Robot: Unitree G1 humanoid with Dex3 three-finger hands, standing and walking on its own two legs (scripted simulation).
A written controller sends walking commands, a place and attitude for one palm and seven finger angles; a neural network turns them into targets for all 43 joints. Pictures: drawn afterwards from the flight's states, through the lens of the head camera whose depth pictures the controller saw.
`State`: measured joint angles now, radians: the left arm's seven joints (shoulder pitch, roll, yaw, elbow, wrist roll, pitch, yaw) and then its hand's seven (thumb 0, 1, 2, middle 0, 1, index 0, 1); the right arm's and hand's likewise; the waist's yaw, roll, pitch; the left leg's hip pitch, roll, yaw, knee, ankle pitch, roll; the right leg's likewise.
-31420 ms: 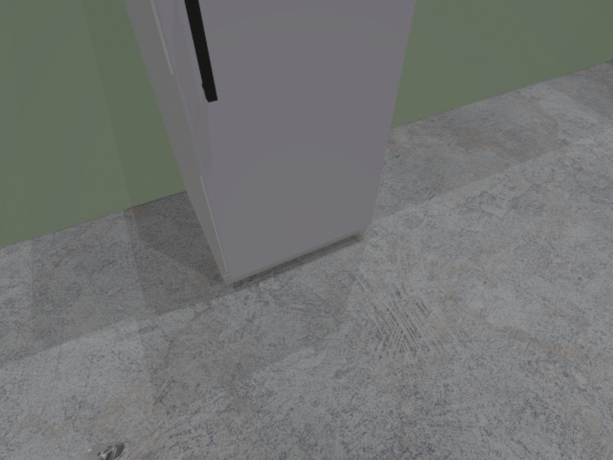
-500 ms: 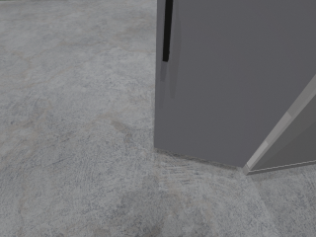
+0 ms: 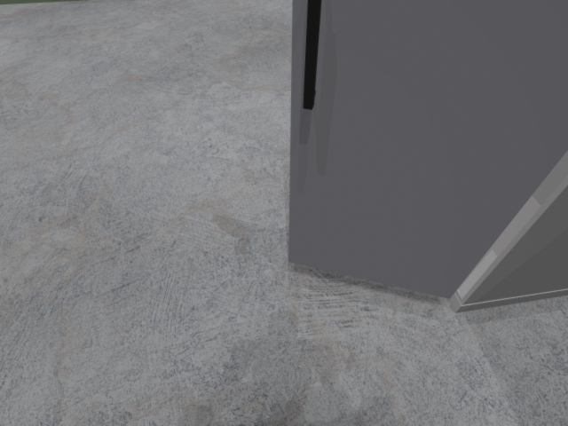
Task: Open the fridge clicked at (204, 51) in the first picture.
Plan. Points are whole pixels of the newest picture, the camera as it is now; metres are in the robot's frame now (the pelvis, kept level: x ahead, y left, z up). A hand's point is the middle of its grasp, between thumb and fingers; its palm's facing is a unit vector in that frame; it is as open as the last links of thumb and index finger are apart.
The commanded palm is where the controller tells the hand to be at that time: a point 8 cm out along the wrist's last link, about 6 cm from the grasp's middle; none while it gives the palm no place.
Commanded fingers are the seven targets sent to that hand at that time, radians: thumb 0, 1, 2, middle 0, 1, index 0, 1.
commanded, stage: let the arm hang, fingers relaxed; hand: left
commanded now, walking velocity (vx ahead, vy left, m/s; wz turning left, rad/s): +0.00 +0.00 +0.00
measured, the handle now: (314, 32) +0.76 -0.02 +0.20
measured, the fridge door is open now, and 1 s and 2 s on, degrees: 66 66 66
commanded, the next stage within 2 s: look to check the result in 0.32 s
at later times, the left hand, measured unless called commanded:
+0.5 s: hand out of the picture +0.08 +0.22 -0.16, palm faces -0.03 -0.95 -0.30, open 7.3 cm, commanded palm none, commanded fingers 0.00 0.90 0.90 -0.20 -0.30 -0.20 -0.30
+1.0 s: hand out of the picture +0.13 +0.22 -0.15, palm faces -0.04 -0.95 -0.32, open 7.3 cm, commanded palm none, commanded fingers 0.00 0.90 0.90 -0.20 -0.30 -0.20 -0.30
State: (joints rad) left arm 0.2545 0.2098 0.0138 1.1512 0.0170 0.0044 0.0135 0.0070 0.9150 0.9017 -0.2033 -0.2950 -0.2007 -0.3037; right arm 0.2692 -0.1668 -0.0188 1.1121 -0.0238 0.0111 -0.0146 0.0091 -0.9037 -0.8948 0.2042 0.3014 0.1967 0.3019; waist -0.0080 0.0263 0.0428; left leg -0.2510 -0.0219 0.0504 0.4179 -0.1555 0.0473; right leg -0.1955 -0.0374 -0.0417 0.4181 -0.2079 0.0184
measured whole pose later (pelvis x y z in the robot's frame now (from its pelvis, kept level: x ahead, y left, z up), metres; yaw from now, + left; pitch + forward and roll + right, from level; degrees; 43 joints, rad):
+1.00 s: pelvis +0.04 -0.02 +0.01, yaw +0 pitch -1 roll +0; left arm 0.08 0.33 0.00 1.13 0.01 -0.02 -0.01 0.01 0.91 0.90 -0.21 -0.30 -0.20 -0.30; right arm 0.07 -0.33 -0.01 1.12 -0.02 -0.01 0.00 0.01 -0.90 -0.89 0.20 0.30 0.20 0.30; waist -0.01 0.01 0.05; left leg -0.14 0.00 0.04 0.30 -0.15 0.01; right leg -0.08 -0.01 -0.05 0.29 -0.20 0.00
